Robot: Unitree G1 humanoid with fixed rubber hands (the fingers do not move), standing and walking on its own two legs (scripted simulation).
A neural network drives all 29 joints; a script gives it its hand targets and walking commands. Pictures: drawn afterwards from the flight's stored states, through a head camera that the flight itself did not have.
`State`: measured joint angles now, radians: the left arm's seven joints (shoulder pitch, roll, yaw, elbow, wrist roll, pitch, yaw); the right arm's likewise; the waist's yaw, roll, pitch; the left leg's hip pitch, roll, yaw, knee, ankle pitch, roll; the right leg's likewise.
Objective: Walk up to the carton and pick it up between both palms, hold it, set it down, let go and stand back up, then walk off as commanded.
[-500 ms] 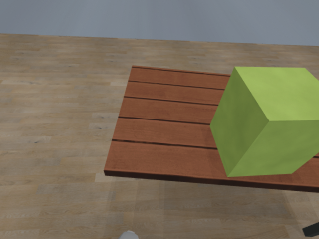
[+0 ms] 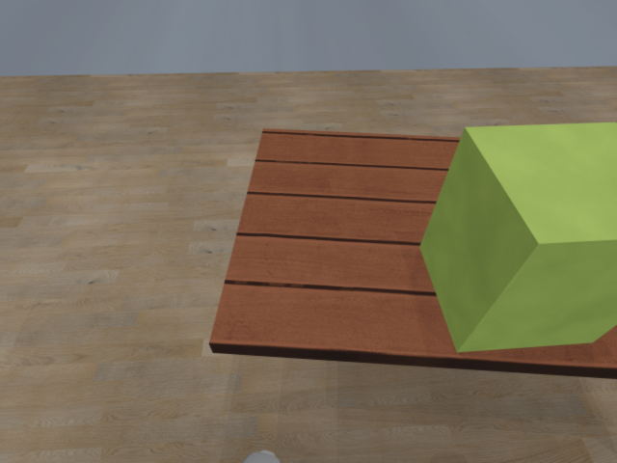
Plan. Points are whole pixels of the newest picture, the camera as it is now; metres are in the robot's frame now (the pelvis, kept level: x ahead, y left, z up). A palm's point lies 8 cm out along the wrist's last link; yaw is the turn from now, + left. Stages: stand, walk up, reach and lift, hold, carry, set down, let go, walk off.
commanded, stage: walk up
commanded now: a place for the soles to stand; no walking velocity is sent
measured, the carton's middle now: (532, 242) +0.42 -0.28 +0.08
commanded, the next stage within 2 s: none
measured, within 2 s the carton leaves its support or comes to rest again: neither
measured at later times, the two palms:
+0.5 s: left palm out of the picture +0.04 +0.34 -0.09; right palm out of the picture +0.07 -0.30 -0.10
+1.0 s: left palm out of the picture +0.04 +0.32 -0.11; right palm out of the picture +0.08 -0.33 -0.09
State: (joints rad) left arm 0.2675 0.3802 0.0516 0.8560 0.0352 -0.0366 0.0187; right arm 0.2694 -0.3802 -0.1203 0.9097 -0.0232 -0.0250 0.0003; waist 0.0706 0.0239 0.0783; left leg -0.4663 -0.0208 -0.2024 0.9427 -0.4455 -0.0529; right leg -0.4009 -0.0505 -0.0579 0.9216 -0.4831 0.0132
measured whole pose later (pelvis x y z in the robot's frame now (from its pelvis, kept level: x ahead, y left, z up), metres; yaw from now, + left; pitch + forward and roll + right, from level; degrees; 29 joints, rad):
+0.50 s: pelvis +0.00 +0.01 +0.00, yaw +1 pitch -3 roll -2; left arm 0.26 0.40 0.05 0.86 0.04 -0.04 0.02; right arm 0.26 -0.38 -0.12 0.91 -0.02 -0.02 0.00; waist 0.07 0.04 0.08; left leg -0.47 -0.04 -0.19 0.95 -0.43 -0.05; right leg -0.39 -0.07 -0.06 0.92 -0.48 0.01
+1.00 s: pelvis -0.01 +0.00 +0.00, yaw +1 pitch -3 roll +0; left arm 0.23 0.42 0.05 0.86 0.04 0.02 -0.02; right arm 0.26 -0.38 -0.12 0.91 -0.02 -0.05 -0.06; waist 0.07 -0.02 0.10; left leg -0.46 -0.03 -0.19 0.94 -0.43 -0.05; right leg -0.43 -0.06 -0.03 1.02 -0.50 0.02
